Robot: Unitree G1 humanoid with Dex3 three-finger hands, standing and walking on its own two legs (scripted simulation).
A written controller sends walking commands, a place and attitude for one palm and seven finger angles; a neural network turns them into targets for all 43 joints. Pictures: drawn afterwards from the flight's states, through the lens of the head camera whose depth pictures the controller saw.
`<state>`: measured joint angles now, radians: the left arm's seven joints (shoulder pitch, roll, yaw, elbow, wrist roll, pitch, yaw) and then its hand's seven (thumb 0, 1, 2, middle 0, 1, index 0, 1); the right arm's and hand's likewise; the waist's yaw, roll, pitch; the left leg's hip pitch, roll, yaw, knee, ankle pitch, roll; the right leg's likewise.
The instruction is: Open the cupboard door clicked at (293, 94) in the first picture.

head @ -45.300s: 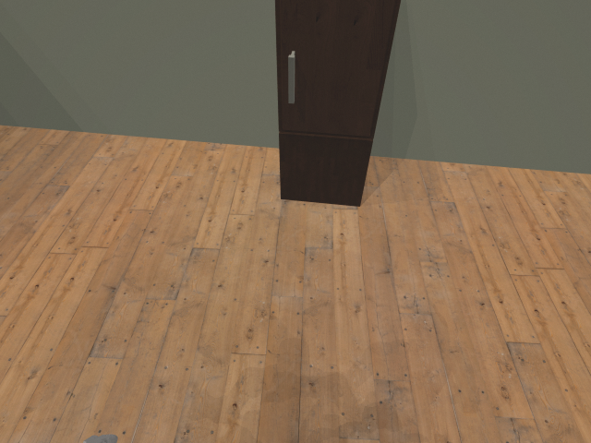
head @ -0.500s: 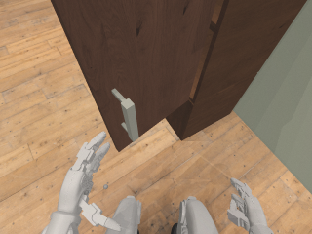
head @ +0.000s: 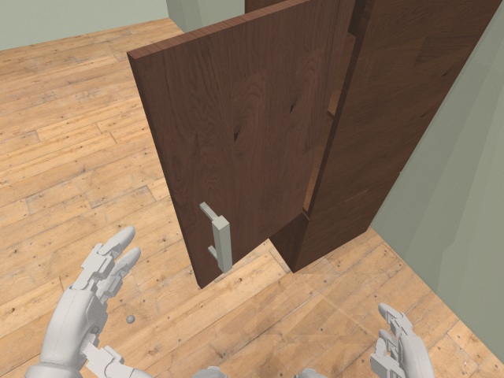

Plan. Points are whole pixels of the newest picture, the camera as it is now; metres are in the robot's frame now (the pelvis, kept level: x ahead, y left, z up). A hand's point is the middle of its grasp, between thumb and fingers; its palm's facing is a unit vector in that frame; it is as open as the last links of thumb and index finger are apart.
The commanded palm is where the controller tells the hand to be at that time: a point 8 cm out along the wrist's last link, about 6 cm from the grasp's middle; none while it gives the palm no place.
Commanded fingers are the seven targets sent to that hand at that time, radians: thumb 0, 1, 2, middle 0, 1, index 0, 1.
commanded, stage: draw the hand back to the body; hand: left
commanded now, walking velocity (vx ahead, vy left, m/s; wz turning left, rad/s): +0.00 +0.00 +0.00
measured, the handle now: (216, 239) +0.37 +0.09 -0.03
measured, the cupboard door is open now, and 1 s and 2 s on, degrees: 100 100 100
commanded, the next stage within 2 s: step back with the hand held close in 1.04 s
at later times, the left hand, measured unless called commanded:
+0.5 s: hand (32, 249) +0.22 +0.25 +0.19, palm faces +0.35 -0.85 -0.41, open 11.0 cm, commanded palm +0.17 +0.29 +0.22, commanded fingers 0.00 0.65 0.80 -0.19 -0.30 -0.19 -0.30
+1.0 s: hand out of the picture +0.21 +0.26 +0.23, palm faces +0.43 -0.81 -0.39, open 7.5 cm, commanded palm +0.17 +0.29 +0.25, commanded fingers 0.00 0.90 0.90 -0.20 -0.30 -0.20 -0.30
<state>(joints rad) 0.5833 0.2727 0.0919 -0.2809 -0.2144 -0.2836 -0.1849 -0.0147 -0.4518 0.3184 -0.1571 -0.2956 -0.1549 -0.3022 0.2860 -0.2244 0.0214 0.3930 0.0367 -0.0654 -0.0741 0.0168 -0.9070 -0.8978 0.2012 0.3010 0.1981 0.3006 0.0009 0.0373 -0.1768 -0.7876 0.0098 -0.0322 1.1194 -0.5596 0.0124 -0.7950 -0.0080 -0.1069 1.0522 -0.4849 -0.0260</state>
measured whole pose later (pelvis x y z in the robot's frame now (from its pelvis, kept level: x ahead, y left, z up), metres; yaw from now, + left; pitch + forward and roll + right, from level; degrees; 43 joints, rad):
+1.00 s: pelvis +0.02 +0.00 +0.08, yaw -2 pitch -5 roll -1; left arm 0.47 0.33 0.33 -0.38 -0.06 -0.08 0.11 0.01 0.88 0.89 -0.21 -0.30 -0.21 -0.30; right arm 0.21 -0.22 0.03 0.64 0.00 -0.13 -0.07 0.02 -0.91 -0.90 0.20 0.30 0.20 0.30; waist 0.07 0.06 0.02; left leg -0.06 0.01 0.02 0.43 -0.28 0.01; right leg -0.09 0.01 -0.05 0.39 -0.22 -0.02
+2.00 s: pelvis -0.07 +0.02 +0.06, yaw -1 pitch -1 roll -1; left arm 0.51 0.38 0.44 -0.50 0.00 -0.23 0.16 0.01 0.89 0.90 -0.21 -0.30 -0.21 -0.30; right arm 0.22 -0.22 0.01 0.59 -0.01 -0.08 -0.07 0.02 -0.91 -0.90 0.20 0.30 0.20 0.30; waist 0.01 -0.01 0.04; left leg -0.41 -0.02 0.02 0.68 -0.33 0.04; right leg -0.40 0.01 -0.02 0.56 -0.14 0.00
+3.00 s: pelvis -0.26 -0.03 +0.08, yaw -4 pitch +1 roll +1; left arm 0.56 0.42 0.40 -0.44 -0.03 -0.23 0.16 0.01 0.89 0.90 -0.22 -0.30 -0.22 -0.30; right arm 0.32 -0.22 0.00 0.67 -0.01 -0.09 -0.08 0.02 -0.91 -0.90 0.20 0.30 0.20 0.30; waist -0.01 -0.03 -0.09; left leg -0.40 0.01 0.02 0.77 -0.32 0.01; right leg -0.16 0.08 -0.05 0.45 -0.31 -0.11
